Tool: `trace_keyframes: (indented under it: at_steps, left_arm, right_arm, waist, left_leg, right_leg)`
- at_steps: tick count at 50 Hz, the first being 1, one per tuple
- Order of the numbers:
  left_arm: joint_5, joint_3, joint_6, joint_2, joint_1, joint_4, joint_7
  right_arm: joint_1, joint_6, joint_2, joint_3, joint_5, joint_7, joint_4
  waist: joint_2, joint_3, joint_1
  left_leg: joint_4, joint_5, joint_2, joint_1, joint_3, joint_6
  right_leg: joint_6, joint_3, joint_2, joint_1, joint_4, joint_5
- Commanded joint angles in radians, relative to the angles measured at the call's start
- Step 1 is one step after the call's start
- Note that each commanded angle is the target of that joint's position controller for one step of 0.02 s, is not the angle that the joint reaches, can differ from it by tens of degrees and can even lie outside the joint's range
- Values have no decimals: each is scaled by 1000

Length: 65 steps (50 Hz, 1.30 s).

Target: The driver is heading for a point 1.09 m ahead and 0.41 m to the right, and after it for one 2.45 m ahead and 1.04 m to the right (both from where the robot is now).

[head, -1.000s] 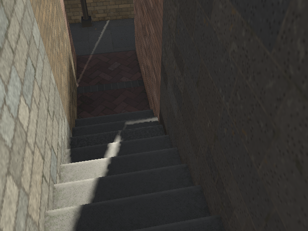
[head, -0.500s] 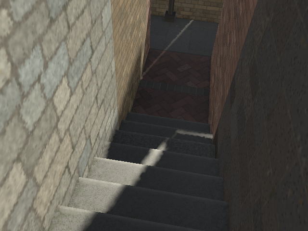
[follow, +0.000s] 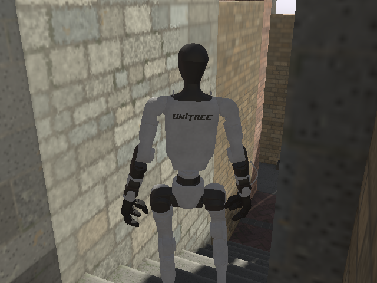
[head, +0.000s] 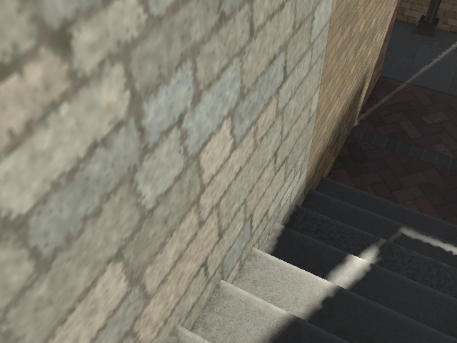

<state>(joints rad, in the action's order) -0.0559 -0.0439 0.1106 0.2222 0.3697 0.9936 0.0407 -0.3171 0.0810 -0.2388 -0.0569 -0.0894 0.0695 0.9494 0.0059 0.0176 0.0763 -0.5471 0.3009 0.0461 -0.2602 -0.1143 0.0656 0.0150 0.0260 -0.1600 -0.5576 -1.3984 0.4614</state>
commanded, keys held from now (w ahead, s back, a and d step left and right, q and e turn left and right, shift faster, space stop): w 0.54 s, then no key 0.38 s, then e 0.08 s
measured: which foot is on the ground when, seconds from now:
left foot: down 0.00-0.30, up 0.32-0.70, down 0.72-0.86, up 0.88-0.92, down 0.94-1.00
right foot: up 0.00-0.28, down 0.30-0.80, up 0.82-0.90, down 0.92-1.00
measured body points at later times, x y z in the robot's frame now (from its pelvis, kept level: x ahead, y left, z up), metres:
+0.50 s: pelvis +0.25 -0.12 -0.17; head +0.24 -0.12 +0.28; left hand +0.19 +0.14 -0.32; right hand +0.35 -0.38 -0.30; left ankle +0.33 +0.00 -0.76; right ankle +0.21 -0.22 -0.89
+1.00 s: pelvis +0.49 -0.11 -0.29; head +0.50 -0.13 +0.16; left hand +0.49 +0.15 -0.43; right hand +0.49 -0.35 -0.45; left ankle +0.54 +0.00 -1.03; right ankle +0.33 -0.19 -0.87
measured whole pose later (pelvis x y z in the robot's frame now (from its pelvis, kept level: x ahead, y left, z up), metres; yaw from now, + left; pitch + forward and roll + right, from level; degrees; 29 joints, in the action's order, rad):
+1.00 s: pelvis +0.49 -0.11 -0.29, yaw -2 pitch -3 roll +1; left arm -0.03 -0.02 0.03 0.25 0.35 1.05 0.03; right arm -0.35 0.09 -0.20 -0.07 -0.05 0.01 1.02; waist 0.03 0.06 0.01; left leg -0.48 -0.11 -0.05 -0.25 -0.14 0.09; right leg 0.05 -0.04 0.04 -0.27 -1.40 0.70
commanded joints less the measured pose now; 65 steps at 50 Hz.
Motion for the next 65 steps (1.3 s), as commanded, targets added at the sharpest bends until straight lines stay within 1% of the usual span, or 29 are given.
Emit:
trace_keyframes:
  at_steps: [1,7,12,15,16,17,19,20,22,27,35,37,42,45,46,47,48,50,51,52,53,54,55,57,60,61,62,63,65]
  left_arm:
    - [-25,-5,-2,12,31,-63,-8]
    - [-13,10,-26,86,-115,-124,15]
    - [-21,9,-40,128,-337,-194,25]
    - [16,-79,-2,277,144,3,1]
    - [12,-99,7,348,342,83,25]
    - [-21,-101,23,355,333,53,38]
    - [-11,-96,26,291,306,35,49]
    - [95,-40,-43,160,156,29,-24]
    - [39,2,-72,110,-22,-24,-63]
    - [71,-7,-28,209,-132,2,-59]
    - [9,33,-24,85,69,48,-56]
    - [24,49,-19,11,181,88,-42]
    - [22,11,-45,128,14,91,-34]
    - [-8,13,-63,105,-156,76,-35]
    - [6,11,-86,58,-23,92,-42]
    - [35,7,-105,68,103,112,-63]
    - [40,21,-79,119,91,0,-25]
    - [29,48,-61,5,99,-12,46]
    - [42,53,-54,19,-108,-98,63]
    - [56,38,-34,71,-229,-191,42]
    - [63,47,-4,57,-360,-279,16]
    - [22,40,-8,72,-226,-209,-10]
    - [-39,30,-19,51,-1,-125,-3]
    - [7,29,-31,-51,289,-18,43]
    - [-11,-76,37,171,453,-30,-3]
    - [34,-107,53,421,277,-133,-63]
    - [36,-119,83,449,243,-180,-83]
    - [44,-54,99,250,256,-179,-83]
    - [68,-26,49,158,71,-258,-72]
  right_arm:
    - [-110,33,-133,-11,27,20,-40]
    - [-134,58,-38,45,-11,-18,-20]
    - [-181,29,-160,23,3,-27,-29]
    - [-112,-3,-257,-9,-26,27,-13]
    - [-414,-3,-67,15,-7,64,48]
    - [-347,14,-39,34,43,84,-13]
    - [-40,37,-86,12,66,60,-147]
    - [114,-47,-38,7,85,-87,-155]
    - [96,-127,-35,12,75,-151,-139]
    - [-4,-145,-16,-5,83,-107,-35]
    - [379,-31,3,-10,86,-79,-78]
    - [304,15,-1,-10,91,-71,-9]
    - [-190,42,-111,-52,21,-91,119]
    - [2,21,-13,-42,37,-124,58]
    - [107,21,-36,-40,61,-134,41]
    - [191,30,-56,-36,70,-135,-4]
    - [236,20,18,-2,37,-25,-110]
    - [-163,47,-13,-14,33,-39,19]
    - [-359,49,18,-15,0,-65,82]
    - [-350,59,-61,-27,-17,-87,56]
    - [-220,90,-62,-15,-26,-122,26]
    - [-39,93,15,18,42,-155,-31]
    - [7,93,24,33,27,-148,-56]
    - [85,91,-158,-8,-14,-66,-75]
    - [260,102,-305,-82,8,-49,-202]
    - [238,85,-126,-69,27,-34,-346]
    - [328,72,26,-14,36,-3,-410]
    - [443,66,-5,-16,73,-4,-400]
    - [275,57,-23,-13,53,-16,-341]
  waist:
    - [-20,38,-4]
    - [46,12,-54]
    - [62,111,-130]
    - [-76,14,90]
    - [-374,-285,30]
    - [-347,-303,44]
    - [-167,-123,89]
    - [-161,-93,12]
    - [-61,132,-100]
    - [-206,1,-203]
    - [-56,98,17]
    - [160,52,76]
    - [251,-126,-207]
    - [49,45,-187]
    - [-5,104,-57]
    - [-99,182,77]
    - [-312,201,84]
    - [51,-75,-83]
    - [157,-223,-232]
    - [-21,-198,-237]
    - [-64,-28,-221]
    - [-63,-15,-138]
    - [-47,24,-53]
    - [105,17,134]
    - [-40,-59,209]
    - [-488,-126,53]
    - [-427,-138,65]
    - [-162,-55,136]
    - [-45,-123,2]
  left_leg:
    - [169,-598,-341,-253,205,303]
    - [-155,-80,-283,-197,229,161]
    - [-320,83,-316,-162,296,63]
    - [-861,-93,-158,-252,130,-50]
    - [-1409,409,-15,-546,24,-115]
    - [-1688,568,-7,-863,29,-121]
    - [-1681,422,-76,-1123,57,-83]
    - [-1453,360,-104,-997,82,-63]
    - [-1129,90,-163,-785,211,-40]
    - [-548,-499,-81,-116,90,-62]
    - [8,-551,-91,-321,105,-48]
    - [175,-816,-18,-26,14,-84]
    - [198,-975,-229,430,289,5]
    - [136,-913,-17,141,-42,-96]
    - [75,-1005,5,20,-103,-110]
    - [56,-809,-22,48,-91,-86]
    - [180,-60,-110,-197,-19,-54]
    - [-60,-946,-321,501,137,196]
    - [-70,-1057,-484,703,294,329]
    - [-94,-1156,-550,560,386,354]
    - [-11,-816,-563,415,425,281]
    - [-1,-527,-477,181,316,175]
    - [-80,-293,-374,-107,163,57]
    - [-30,-515,-299,-679,-28,40]
    - [-519,-376,-244,-380,-136,-31]
    - [-978,446,-5,-423,-158,-145]
    - [-1116,679,35,-697,87,-120]
    - [-1078,567,-11,-858,224,-103]
    - [-884,261,-61,-846,243,-130]
  right_leg:
    - [15,-6,9,56,325,-351]
    - [10,149,-16,7,725,-924]
    - [-5,64,22,92,897,-731]
    - [-57,-96,117,613,1076,-803]
    - [-313,27,-56,1129,712,-1525]
    - [-406,196,-163,1208,677,-1683]
    - [-393,270,-219,915,766,-1124]
    - [-379,481,-332,692,925,-771]
    - [-322,416,-302,272,1021,-451]
    - [-248,96,-80,7,1109,-472]
    - [-217,119,13,406,699,-296]
    - [-143,39,128,278,588,-72]
    - [-27,-75,257,-54,127,492]
    - [-23,-123,211,137,517,342]
    - [-35,-103,213,220,561,35]
    - [-46,43,145,80,430,-384]
    - [-94,197,6,207,368,-588]
    - [58,123,116,-185,-41,-442]
    - [145,64,141,-422,-447,399]
    - [142,117,81,-442,-436,436]
    - [119,217,5,-582,-136,334]
    - [60,222,-64,-427,259,-41]
    - [6,141,-82,-132,612,-562]
    - [79,-166,149,547,291,-555]
    - [49,-226,239,447,535,-542]
    - [-294,434,-18,345,985,-1310]
    - [-534,779,-193,506,990,-1246]
    - [-464,741,-196,454,819,-1015]
    - [-390,617,-117,373,601,-874]
Velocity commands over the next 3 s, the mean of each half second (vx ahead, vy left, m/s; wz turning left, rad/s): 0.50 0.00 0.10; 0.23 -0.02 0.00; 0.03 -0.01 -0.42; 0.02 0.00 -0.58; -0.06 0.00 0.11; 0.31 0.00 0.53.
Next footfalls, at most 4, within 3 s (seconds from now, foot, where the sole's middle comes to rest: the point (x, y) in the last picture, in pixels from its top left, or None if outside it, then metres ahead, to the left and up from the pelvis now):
0.30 right None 0.25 -0.22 -0.93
0.72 left None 0.53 0.03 -0.96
0.92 right None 0.35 -0.18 -0.94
0.94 left None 0.57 0.01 -1.08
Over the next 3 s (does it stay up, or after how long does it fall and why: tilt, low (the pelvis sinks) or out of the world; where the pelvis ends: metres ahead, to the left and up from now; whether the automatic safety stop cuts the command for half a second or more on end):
stays up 0.74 -0.43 -0.52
